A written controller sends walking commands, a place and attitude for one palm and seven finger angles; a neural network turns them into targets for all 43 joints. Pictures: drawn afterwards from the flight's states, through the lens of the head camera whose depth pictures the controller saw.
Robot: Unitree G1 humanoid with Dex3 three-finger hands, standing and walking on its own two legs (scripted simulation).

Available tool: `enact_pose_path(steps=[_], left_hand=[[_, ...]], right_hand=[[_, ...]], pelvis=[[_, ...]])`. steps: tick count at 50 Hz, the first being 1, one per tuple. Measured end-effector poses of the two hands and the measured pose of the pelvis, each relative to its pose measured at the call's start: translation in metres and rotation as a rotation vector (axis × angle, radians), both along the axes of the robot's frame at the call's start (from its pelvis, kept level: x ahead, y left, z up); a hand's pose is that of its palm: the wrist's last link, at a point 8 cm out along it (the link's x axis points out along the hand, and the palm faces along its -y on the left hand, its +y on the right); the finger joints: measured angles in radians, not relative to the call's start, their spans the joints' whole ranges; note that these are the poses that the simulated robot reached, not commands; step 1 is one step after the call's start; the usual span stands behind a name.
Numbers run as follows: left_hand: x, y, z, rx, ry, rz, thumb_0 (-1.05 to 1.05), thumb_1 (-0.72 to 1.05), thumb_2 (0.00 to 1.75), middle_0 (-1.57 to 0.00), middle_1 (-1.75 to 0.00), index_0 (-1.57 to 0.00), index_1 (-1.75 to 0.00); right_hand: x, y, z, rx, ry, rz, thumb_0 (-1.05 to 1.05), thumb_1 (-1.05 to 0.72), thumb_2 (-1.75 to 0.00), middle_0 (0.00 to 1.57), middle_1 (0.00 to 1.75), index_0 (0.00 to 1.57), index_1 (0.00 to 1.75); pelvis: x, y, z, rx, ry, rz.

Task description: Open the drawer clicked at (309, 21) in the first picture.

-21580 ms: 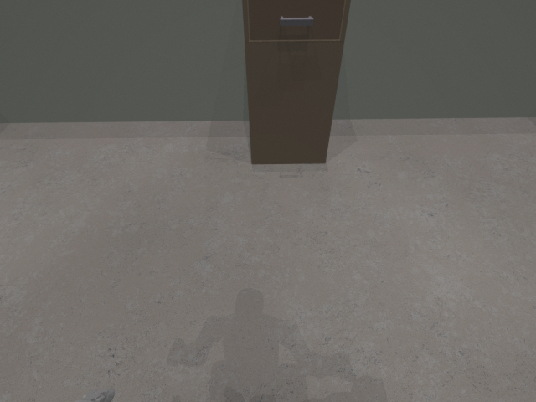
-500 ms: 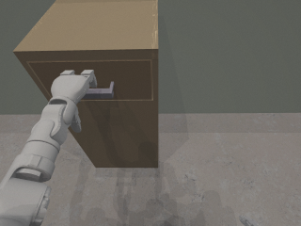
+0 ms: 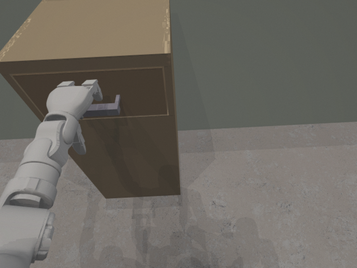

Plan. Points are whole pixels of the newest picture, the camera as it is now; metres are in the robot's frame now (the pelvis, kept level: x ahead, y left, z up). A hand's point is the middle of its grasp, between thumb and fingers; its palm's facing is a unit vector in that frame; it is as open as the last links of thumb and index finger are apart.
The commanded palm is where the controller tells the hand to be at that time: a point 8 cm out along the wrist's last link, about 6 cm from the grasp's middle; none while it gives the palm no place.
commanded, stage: re-aim the fingers above the handle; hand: left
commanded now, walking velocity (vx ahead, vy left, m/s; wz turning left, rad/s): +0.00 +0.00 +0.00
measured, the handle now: (96, 104) +0.53 +0.25 +0.04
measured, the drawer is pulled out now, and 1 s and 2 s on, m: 0.00 0.00 0.00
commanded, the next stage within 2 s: lower the fingers behind the handle in 1.48 s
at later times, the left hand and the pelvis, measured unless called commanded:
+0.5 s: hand (76, 113) +0.45 +0.25 +0.10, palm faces +0.03 -0.03 -1.00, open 13.8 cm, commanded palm +0.41 +0.27 +0.16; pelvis +0.00 +0.02 +0.00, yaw -1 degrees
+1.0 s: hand (69, 105) +0.45 +0.26 +0.11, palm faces +0.08 +0.01 -1.00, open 13.8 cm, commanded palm +0.42 +0.27 +0.16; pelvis -0.01 +0.02 +0.00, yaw +0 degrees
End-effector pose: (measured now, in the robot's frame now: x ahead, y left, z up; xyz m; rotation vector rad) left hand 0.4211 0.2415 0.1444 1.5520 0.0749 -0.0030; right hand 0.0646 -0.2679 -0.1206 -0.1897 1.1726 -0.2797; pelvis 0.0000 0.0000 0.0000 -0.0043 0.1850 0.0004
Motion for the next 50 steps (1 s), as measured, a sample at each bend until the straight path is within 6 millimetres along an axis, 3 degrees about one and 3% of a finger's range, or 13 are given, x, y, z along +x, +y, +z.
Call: enact_pose_path(steps=[11,22,27,32,35,38,44,50], left_hand=[[0.001,0.030,0.003,0.045,-0.013,0.108,0.00,-0.49,0.30,-0.32,-1.20,-0.32,-1.20],[0.001,-0.002,0.003,-0.027,-0.046,-0.046,0.00,-0.49,0.30,-0.32,-1.20,-0.32,-1.20],[-0.001,0.023,0.010,0.016,-0.092,0.049,0.00,-0.49,0.30,-0.32,-1.20,-0.32,-1.20],[-0.016,0.048,0.011,0.053,-0.042,0.145,0.00,-0.49,0.30,-0.32,-1.20,-0.32,-1.20],[-0.023,0.043,0.003,0.037,0.015,0.120,0.00,-0.49,0.30,-0.32,-1.20,-0.32,-1.20],[-0.024,0.026,-0.003,0.011,0.043,0.034,0.00,-0.49,0.30,-0.32,-1.20,-0.32,-1.20],[-0.009,-0.003,0.003,-0.016,-0.045,-0.101,0.00,-0.49,0.30,-0.32,-1.20,-0.33,-1.20],[0.008,0.021,0.022,0.025,-0.132,0.054,0.00,-0.49,0.30,-0.32,-1.20,-0.32,-1.20]], right_hand=[[-0.004,0.001,0.001,-0.006,0.001,-0.001,0.01,-0.91,-0.90,0.20,0.30,0.20,0.29],[0.010,0.017,0.004,0.006,-0.046,0.011,0.01,-0.90,-0.90,0.20,0.30,0.20,0.29],[0.015,0.027,0.002,0.034,-0.068,0.016,0.01,-0.90,-0.90,0.20,0.30,0.20,0.29],[0.019,0.033,0.000,0.057,-0.062,0.037,0.01,-0.90,-0.90,0.20,0.30,0.20,0.29],[0.021,0.033,0.002,0.044,-0.052,0.061,0.01,-0.90,-0.90,0.20,0.30,0.20,0.29],[0.025,0.031,0.005,0.014,-0.056,0.077,0.01,-0.90,-0.90,0.20,0.30,0.20,0.29],[0.027,0.025,0.009,-0.018,-0.086,0.068,0.01,-0.90,-0.90,0.20,0.30,0.20,0.29],[0.010,0.026,0.001,0.017,-0.059,0.036,0.01,-0.90,-0.90,0.20,0.30,0.20,0.29]], pelvis=[[-0.003,0.004,-0.001,-0.005,0.015,0.005],[-0.001,0.015,-0.001,-0.008,0.001,-0.001],[-0.002,0.018,-0.001,-0.007,0.004,-0.015],[-0.002,0.019,0.001,-0.010,-0.002,-0.001],[-0.002,0.020,0.001,-0.011,-0.015,0.019],[-0.004,0.020,0.001,-0.013,-0.024,0.032],[-0.009,0.021,-0.002,-0.013,-0.014,0.024],[-0.009,0.020,-0.003,-0.008,0.014,-0.007]])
